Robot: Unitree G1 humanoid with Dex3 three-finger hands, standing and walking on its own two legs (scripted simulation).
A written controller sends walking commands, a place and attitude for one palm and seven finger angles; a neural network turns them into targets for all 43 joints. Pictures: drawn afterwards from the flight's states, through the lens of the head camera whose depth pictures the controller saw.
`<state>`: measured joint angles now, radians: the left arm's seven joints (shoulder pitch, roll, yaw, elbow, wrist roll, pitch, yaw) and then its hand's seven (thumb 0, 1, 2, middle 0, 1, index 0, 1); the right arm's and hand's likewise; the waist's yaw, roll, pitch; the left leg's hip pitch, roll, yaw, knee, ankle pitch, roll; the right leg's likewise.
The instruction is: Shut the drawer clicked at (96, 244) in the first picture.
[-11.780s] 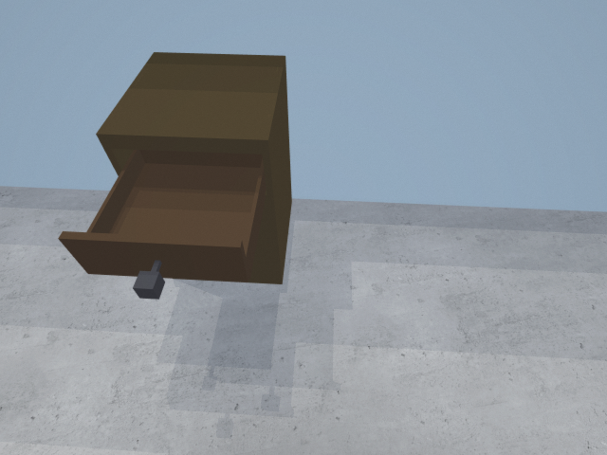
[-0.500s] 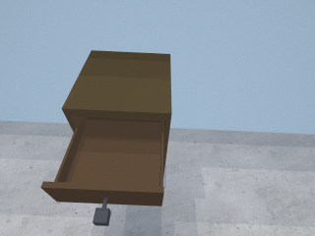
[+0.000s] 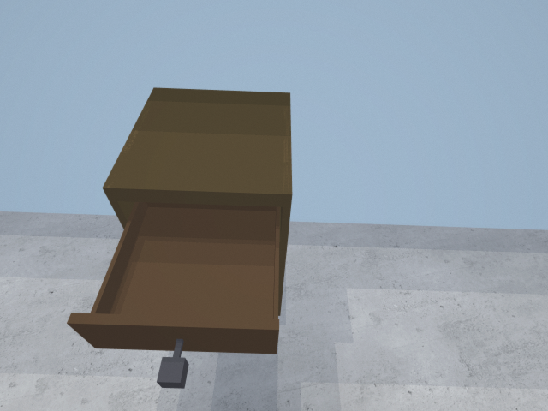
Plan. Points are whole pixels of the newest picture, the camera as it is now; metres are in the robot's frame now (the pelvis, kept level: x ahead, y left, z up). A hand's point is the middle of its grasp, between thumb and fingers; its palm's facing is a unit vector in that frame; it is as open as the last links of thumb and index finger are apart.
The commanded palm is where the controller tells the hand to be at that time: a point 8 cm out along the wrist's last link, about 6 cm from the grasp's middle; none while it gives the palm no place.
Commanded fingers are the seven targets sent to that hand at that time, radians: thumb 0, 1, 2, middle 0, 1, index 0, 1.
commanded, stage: come to a stop and stand still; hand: left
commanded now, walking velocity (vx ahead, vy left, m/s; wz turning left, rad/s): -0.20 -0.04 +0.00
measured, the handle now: (175, 361) +0.24 +0.20 -0.20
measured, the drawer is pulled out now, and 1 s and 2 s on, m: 0.30 0.30 0.30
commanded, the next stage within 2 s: look again from close up in 1.00 s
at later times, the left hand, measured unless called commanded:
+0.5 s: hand out of the picture +0.00 +0.17 -0.17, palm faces +0.01 -0.98 -0.22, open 7.3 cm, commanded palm none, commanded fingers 0.00 0.90 0.90 -0.20 -0.30 -0.20 -0.30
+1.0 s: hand out of the picture -0.03 +0.13 -0.18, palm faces +0.03 -0.98 -0.17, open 7.3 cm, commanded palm none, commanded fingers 0.00 0.90 0.90 -0.20 -0.30 -0.20 -0.30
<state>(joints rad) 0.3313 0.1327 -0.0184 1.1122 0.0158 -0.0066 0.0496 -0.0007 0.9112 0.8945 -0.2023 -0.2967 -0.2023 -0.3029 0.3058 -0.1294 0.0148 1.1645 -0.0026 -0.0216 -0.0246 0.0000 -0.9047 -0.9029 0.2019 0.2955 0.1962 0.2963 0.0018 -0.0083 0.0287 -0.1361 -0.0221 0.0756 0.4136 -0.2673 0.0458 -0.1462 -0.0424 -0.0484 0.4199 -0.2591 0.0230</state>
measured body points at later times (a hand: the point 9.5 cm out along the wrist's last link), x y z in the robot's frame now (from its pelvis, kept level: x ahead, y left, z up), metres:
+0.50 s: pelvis -0.02 -0.01 +0.00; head -0.02 -0.02 +0.45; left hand +0.00 +0.22 -0.16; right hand +0.01 -0.24 -0.16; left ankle -0.03 +0.09 -0.74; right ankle -0.02 -0.13 -0.74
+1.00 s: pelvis -0.01 -0.03 +0.00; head -0.01 -0.03 +0.45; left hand -0.03 +0.18 -0.16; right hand -0.02 -0.24 -0.16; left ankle -0.03 +0.09 -0.74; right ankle -0.02 -0.13 -0.74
